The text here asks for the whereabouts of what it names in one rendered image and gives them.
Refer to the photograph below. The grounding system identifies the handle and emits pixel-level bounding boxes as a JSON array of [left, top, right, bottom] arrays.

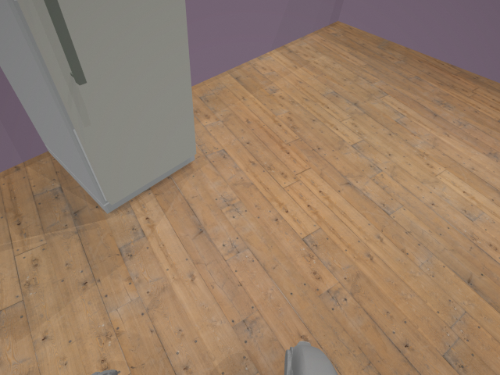
[[44, 0, 87, 85]]

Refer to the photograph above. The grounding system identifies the right robot thigh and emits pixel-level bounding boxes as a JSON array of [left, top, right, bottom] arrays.
[[284, 345, 338, 375]]

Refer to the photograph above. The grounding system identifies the fridge door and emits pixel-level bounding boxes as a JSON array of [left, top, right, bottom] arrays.
[[17, 0, 196, 205]]

